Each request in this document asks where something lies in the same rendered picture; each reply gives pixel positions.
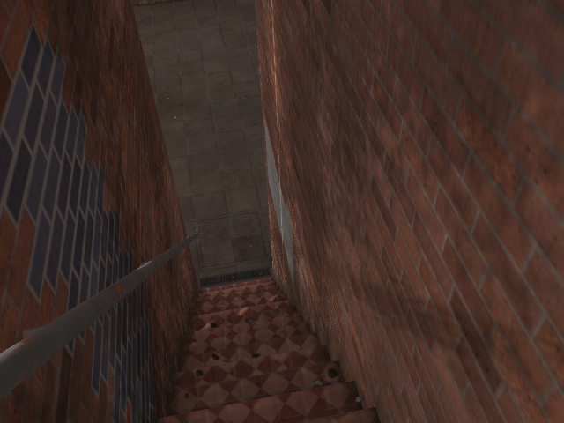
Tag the stairs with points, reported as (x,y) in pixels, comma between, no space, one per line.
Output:
(250,358)

